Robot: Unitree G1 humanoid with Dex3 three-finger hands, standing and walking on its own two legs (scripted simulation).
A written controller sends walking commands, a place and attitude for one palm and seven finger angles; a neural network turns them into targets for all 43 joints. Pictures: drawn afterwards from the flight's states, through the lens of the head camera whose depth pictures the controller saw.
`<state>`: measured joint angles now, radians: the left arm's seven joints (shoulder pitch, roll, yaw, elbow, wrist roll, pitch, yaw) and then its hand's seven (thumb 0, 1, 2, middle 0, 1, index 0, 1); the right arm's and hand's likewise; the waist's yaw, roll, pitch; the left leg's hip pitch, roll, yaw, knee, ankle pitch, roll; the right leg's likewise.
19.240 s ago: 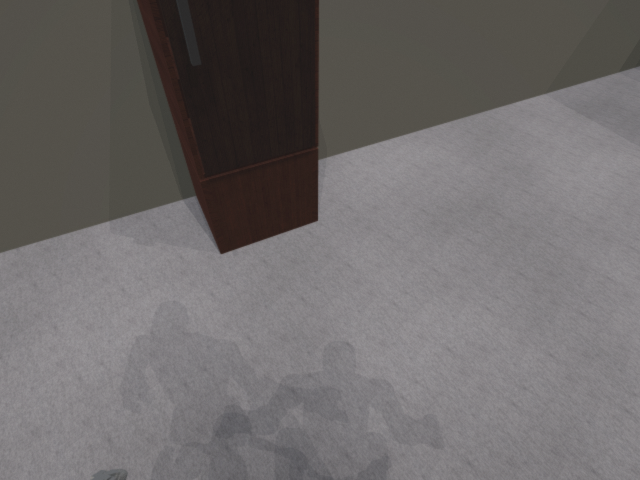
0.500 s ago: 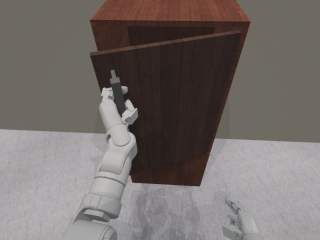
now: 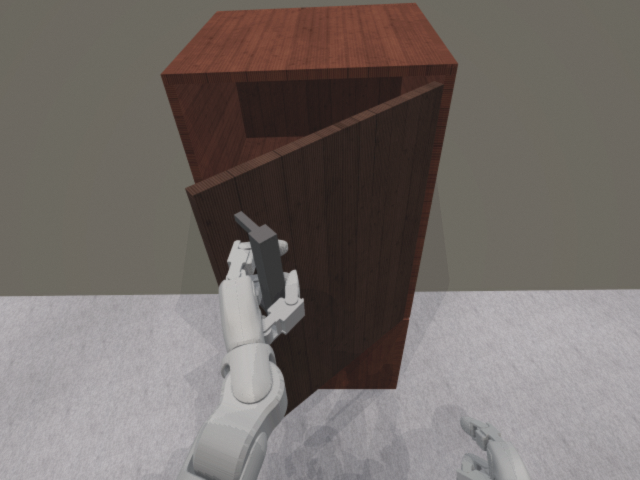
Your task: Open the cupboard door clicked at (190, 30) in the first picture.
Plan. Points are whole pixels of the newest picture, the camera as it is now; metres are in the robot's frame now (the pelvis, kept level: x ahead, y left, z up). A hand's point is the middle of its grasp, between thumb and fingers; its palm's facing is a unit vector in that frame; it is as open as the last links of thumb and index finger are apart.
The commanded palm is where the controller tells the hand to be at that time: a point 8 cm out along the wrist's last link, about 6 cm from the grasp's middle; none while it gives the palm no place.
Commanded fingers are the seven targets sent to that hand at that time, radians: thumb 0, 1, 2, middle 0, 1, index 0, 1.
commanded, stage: open thumb and fingers to let go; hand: left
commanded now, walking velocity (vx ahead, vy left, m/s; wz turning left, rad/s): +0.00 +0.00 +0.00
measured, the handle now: (262, 274) +0.33 +0.09 +0.13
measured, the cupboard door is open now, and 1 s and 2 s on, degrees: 41 38 40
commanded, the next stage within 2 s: slide the hand sideways off the handle in 0.90 s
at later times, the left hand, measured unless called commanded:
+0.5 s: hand (277, 293) +0.30 +0.06 +0.13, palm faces +0.37 -0.93 -0.03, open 10.7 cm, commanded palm +0.25 +0.09 +0.12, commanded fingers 0.00 -0.50 0.30 -0.30 -1.20 -0.30 -1.20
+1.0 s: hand (283, 290) +0.30 +0.06 +0.13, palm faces +0.33 -0.94 -0.02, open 14.8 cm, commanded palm +0.26 +0.10 +0.12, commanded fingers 0.00 -0.50 0.30 -0.15 -0.30 -0.15 -0.30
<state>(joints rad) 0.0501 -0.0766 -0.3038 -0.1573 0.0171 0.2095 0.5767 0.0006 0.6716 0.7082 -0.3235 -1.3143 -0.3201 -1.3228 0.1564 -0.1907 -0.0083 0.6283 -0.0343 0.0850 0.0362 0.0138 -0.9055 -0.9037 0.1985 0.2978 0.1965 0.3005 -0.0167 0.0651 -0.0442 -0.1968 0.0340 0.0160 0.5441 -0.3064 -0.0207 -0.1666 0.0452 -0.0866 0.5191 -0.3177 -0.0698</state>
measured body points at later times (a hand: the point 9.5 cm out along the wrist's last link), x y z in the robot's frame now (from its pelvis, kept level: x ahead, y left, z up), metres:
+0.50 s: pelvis -0.02 +0.00 +0.00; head -0.04 -0.02 +0.45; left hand +0.27 +0.11 +0.13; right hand +0.17 -0.19 -0.11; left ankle -0.01 +0.13 -0.73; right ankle -0.02 -0.07 -0.73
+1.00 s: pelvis -0.03 +0.01 +0.00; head -0.05 +0.00 +0.45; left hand +0.28 +0.11 +0.13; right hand +0.17 -0.18 -0.09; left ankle -0.01 +0.13 -0.73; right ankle -0.02 -0.07 -0.73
